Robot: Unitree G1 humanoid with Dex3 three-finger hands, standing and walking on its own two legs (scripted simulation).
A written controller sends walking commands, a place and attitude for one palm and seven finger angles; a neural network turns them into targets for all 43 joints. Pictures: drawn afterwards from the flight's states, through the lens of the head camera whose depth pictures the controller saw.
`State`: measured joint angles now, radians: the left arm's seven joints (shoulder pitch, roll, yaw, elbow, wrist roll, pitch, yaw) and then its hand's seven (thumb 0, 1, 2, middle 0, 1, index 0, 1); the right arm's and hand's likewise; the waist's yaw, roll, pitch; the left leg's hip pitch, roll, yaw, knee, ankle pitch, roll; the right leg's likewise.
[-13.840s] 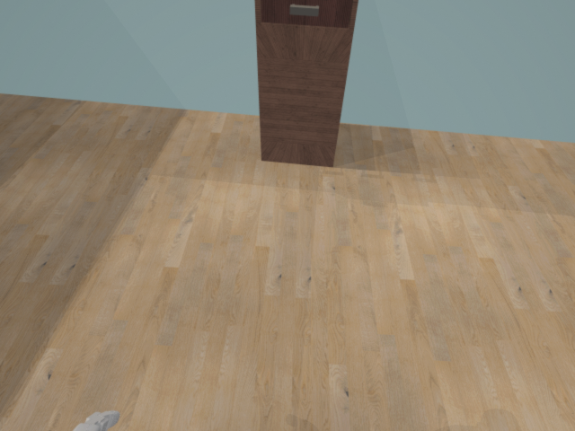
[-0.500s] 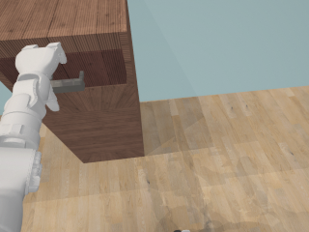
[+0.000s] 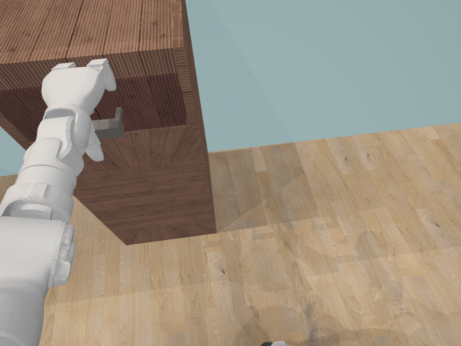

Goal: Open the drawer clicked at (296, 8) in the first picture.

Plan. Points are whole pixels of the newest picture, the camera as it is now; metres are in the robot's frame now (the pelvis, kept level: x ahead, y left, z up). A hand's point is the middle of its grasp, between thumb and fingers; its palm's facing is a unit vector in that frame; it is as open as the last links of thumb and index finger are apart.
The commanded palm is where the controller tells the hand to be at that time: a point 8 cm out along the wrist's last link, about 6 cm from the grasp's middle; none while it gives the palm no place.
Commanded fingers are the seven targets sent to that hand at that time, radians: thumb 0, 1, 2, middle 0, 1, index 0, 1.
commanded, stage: move the hooked fingers above the handle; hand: left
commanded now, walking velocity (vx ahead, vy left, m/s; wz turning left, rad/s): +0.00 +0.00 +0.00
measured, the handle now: (94, 122) +0.54 +0.26 +0.04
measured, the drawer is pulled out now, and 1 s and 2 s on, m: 0.00 0.00 0.00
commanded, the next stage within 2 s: lower the fingers behind the handle in 0.42 s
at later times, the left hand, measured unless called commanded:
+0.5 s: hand (85, 111) +0.50 +0.24 +0.11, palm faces +0.07 -0.03 -1.00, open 13.7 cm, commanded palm +0.48 +0.26 +0.16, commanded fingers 0.00 -0.50 0.30 -0.30 -1.20 -0.30 -1.20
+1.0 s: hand (79, 136) +0.48 +0.26 +0.07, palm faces -0.05 +0.00 -1.00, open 13.9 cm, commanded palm +0.48 +0.26 +0.12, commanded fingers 0.00 -0.50 0.30 -0.30 -1.20 -0.30 -1.20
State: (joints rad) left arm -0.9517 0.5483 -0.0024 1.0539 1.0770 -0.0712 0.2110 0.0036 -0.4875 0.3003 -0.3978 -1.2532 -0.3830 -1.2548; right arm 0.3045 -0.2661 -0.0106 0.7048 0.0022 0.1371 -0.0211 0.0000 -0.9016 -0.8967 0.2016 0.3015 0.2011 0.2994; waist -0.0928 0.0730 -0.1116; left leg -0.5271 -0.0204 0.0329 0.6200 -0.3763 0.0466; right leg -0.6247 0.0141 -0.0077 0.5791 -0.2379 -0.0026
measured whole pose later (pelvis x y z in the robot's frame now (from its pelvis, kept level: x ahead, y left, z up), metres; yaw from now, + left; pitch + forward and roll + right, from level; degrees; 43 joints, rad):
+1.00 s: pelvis -0.01 +0.00 -0.01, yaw +2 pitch +19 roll -1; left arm -0.94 0.65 -0.02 1.05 1.08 -0.22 0.17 0.00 -0.49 0.30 -0.32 -1.20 -0.31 -1.20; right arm 0.40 -0.28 -0.04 0.71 -0.01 0.08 -0.06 0.00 -0.90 -0.90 0.20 0.30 0.20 0.30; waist -0.10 0.03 -0.10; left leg -0.65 -0.02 0.00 0.71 -0.39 0.04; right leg -0.72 0.01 -0.04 0.64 -0.25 -0.01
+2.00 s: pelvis -0.02 +0.00 -0.02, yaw +0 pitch +22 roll -2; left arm -0.98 0.60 0.00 1.20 1.10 -0.09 0.27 0.00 -0.49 0.30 -0.33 -1.20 -0.33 -1.21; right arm 0.37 -0.27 -0.01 0.72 -0.02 0.09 -0.02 0.00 -0.90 -0.90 0.20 0.30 0.20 0.30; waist -0.15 0.05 -0.13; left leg -0.76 -0.01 0.01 0.81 -0.44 0.05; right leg -0.83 0.02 -0.03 0.72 -0.27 0.00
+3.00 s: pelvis -0.01 +0.00 -0.02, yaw +0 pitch +22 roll -2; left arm -0.93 0.60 0.00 1.15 1.10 -0.11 0.27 0.00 0.64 0.81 -0.36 -1.33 -0.39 -1.34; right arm 0.37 -0.28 -0.03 0.72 -0.02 0.09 -0.02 0.00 -0.90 -0.90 0.20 0.30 0.20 0.30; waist -0.13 0.06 -0.13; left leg -0.74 -0.01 0.01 0.80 -0.45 0.05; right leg -0.81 0.02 -0.03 0.72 -0.29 0.00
